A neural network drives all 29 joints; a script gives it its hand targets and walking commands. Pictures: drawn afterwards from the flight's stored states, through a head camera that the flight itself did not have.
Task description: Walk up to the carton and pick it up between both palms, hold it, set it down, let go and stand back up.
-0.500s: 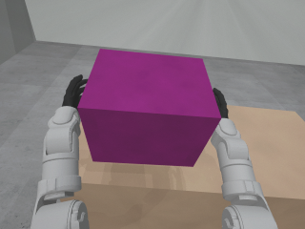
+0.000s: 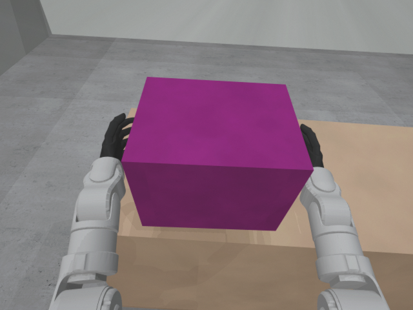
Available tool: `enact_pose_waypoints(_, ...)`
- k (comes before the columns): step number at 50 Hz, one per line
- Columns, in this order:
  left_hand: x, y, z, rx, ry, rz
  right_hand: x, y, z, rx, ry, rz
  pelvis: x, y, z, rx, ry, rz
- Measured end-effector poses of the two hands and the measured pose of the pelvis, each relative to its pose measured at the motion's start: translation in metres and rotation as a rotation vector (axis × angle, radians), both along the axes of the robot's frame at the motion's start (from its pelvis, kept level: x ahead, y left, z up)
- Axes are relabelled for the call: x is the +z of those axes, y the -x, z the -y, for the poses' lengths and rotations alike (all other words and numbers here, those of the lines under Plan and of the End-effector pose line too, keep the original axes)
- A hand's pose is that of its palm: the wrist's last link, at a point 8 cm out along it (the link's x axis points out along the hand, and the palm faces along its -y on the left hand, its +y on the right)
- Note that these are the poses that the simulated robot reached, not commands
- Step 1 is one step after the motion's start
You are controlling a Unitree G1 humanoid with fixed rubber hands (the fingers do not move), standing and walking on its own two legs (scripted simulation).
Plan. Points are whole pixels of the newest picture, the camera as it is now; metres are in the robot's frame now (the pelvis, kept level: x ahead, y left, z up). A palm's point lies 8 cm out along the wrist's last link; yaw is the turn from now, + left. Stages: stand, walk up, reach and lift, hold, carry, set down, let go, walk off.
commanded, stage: set down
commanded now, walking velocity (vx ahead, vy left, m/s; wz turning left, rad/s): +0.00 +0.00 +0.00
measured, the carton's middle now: (213, 156) +0.39 -0.03 +0.11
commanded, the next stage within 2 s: none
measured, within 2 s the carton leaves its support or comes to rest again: rests again in 1.82 s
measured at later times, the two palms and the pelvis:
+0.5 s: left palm (125, 157) +0.38 +0.15 +0.11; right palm (305, 186) +0.34 -0.22 +0.07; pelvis +0.00 +0.01 +0.00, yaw +0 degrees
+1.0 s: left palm (128, 161) +0.41 +0.16 +0.07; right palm (298, 171) +0.38 -0.22 +0.07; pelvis +0.03 +0.00 +0.00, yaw +1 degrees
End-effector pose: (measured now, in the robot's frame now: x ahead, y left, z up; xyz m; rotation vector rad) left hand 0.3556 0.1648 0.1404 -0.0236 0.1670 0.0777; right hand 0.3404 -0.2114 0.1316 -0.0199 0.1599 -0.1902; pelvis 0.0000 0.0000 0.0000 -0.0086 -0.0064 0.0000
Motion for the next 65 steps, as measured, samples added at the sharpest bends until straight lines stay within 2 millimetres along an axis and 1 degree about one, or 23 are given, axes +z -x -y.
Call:
enact_pose_waypoints(5, -0.003, -0.004, -0.007, 0.007, 0.03, 0.005, 0.011, -0.007, -0.007, 0.001, 0.013, 0.006, 0.0, 0.005, 0.007, 0.017, -0.002, -0.008)
enact_pose_waypoints(9, -0.005, -0.007, -0.01, -0.002, 0.014, -0.003, 0.007, -0.009, -0.011, -0.005, 0.006, -0.003, 0.0, 0.007, 0.009, 0.033, -0.001, 0.0)
enact_pose_waypoints(14, -0.014, -0.013, -0.009, -0.024, -0.024, -0.044, -0.015, -0.006, -0.009, -0.024, -0.02, -0.043, 0.0, 0.007, 0.004, 0.036, -0.002, 0.009)
enact_pose_waypoints(20, -0.025, -0.019, 0.001, -0.058, -0.076, -0.063, -0.046, 0.002, -0.002, -0.054, -0.05, -0.062, 0.0, 0.004, -0.005, 0.022, 0.0, -0.013)
enact_pose_waypoints(23, -0.027, -0.022, 0.008, -0.073, -0.091, -0.056, -0.055, 0.005, 0.004, -0.068, -0.058, -0.053, 0.0, 0.001, -0.01, 0.008, 0.002, -0.03)
enact_pose_waypoints(26, -0.03, -0.026, 0.015, -0.083, -0.092, -0.058, -0.06, 0.005, 0.011, -0.077, -0.057, -0.053, 0.0, -0.003, -0.012, -0.005, 0.002, -0.04)
enact_pose_waypoints(30, -0.036, -0.033, 0.022, -0.086, -0.072, -0.07, -0.061, 0.0, 0.017, -0.084, -0.047, -0.063, 0.0, -0.007, -0.013, -0.021, -0.002, -0.045)
enact_pose_waypoints(34, -0.046, -0.038, 0.022, -0.081, -0.052, -0.082, -0.06, -0.008, 0.019, -0.077, -0.025, -0.075, 0.0, -0.012, -0.011, -0.031, -0.003, -0.061)
enact_pose_waypoints(42, -0.065, -0.043, 0.013, -0.054, -0.031, -0.085, -0.054, -0.027, 0.012, -0.045, 0.015, -0.079, 0.0, -0.023, -0.003, -0.015, 0.005, -0.093)
enact_pose_waypoints(46, -0.069, -0.046, 0.009, -0.048, -0.035, -0.087, -0.055, -0.034, 0.009, -0.037, 0.019, -0.082, -0.001, -0.028, -0.001, 0.003, 0.009, -0.098)
enact_pose_waypoints(49, -0.069, -0.049, 0.007, -0.052, -0.044, -0.086, -0.057, -0.035, 0.007, -0.041, 0.008, -0.082, -0.001, -0.03, -0.001, 0.011, 0.012, -0.104)
enact_pose_waypoints(53, -0.063, -0.053, 0.009, -0.067, -0.073, -0.076, -0.061, -0.034, 0.008, -0.056, -0.023, -0.072, -0.002, -0.032, -0.003, 0.015, 0.014, -0.106)
enact_pose_waypoints(57, -0.059, -0.057, 0.015, -0.089, -0.114, -0.086, -0.07, -0.03, 0.013, -0.075, -0.049, -0.083, -0.002, -0.031, -0.006, 0.009, 0.015, -0.094)
enact_pose_waypoints(61, -0.062, -0.058, 0.023, -0.109, -0.135, -0.112, -0.083, -0.022, 0.02, -0.091, -0.057, -0.111, -0.001, -0.028, -0.01, 0.0, 0.012, -0.087)
enact_pose_waypoints(65, -0.072, -0.056, 0.032, -0.12, -0.123, -0.14, -0.095, -0.014, 0.027, -0.101, -0.043, -0.138, -0.001, -0.023, -0.011, -0.016, 0.007, -0.103)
